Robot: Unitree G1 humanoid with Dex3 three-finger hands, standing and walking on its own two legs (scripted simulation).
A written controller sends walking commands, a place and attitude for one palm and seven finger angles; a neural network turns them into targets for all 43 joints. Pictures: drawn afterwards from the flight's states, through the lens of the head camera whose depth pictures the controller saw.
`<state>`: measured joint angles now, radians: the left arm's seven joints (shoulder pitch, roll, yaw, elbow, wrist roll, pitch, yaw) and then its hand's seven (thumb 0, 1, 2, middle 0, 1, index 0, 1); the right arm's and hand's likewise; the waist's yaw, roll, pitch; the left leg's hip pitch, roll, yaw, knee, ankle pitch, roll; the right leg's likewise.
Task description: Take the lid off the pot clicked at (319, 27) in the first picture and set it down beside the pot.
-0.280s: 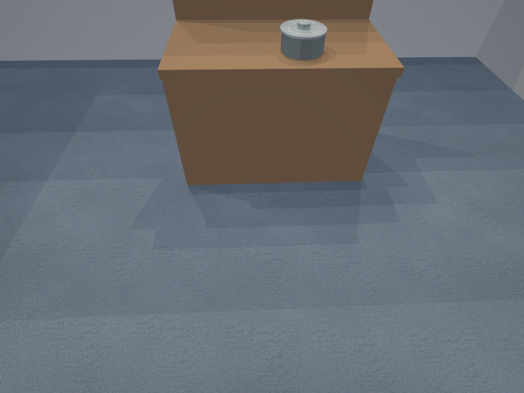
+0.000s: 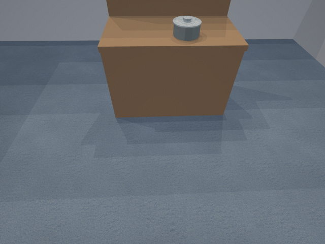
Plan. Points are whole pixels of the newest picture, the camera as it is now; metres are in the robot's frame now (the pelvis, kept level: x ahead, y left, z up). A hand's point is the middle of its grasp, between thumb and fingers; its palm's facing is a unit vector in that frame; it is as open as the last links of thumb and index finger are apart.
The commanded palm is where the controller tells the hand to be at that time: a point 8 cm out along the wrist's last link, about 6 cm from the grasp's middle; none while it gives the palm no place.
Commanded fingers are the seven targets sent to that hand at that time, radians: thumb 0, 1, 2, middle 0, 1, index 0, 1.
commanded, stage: look at it before walking up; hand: left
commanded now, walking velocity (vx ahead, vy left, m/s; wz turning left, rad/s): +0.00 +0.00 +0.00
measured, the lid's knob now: (187, 18) +1.42 -0.08 +0.00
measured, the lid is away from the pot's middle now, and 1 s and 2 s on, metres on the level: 0.00 0.00 0.00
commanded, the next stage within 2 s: walk to a spot facing it in 0.56 s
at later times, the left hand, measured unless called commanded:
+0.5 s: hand out of the picture +0.03 +0.22 -0.17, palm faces -0.02 -0.96 -0.27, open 7.3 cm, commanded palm none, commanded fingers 0.00 0.90 0.90 -0.20 -0.30 -0.20 -0.30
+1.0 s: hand out of the picture +0.04 +0.17 -0.18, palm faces -0.08 -0.97 -0.22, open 7.3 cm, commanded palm none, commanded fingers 0.00 0.90 0.90 -0.20 -0.30 -0.20 -0.30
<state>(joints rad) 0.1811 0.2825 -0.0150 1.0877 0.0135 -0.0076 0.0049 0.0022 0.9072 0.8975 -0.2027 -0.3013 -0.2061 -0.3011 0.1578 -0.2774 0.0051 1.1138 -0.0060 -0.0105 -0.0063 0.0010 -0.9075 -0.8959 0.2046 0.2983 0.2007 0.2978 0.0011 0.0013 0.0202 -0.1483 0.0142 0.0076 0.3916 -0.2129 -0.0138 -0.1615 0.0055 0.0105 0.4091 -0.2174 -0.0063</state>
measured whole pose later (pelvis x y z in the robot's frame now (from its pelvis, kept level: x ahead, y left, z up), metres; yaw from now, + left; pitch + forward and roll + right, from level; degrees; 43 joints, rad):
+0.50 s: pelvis +0.00 +0.00 +0.00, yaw +0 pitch -2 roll +0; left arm 0.21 0.27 -0.01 1.10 0.01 -0.01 0.01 0.00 0.91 0.90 -0.20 -0.30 -0.21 -0.30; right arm 0.18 -0.26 0.01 1.13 0.00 -0.01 -0.01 0.00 -0.91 -0.90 0.20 0.30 0.20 0.30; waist 0.00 0.00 0.03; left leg -0.15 0.01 0.01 0.39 -0.21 -0.01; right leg -0.16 0.00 0.01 0.40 -0.21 0.00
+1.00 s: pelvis +0.04 -0.03 -0.02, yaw -9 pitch -1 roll +1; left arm 0.39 0.17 0.04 1.04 0.03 -0.01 -0.03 0.00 0.91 0.90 -0.20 -0.30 -0.20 -0.30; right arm 0.32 -0.21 -0.05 1.07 -0.01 -0.01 -0.01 0.00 -0.91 -0.90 0.20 0.30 0.20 0.30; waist 0.02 0.04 0.02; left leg -0.22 0.11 0.12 0.74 -0.47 -0.01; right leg -0.28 0.03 -0.07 0.66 -0.36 -0.06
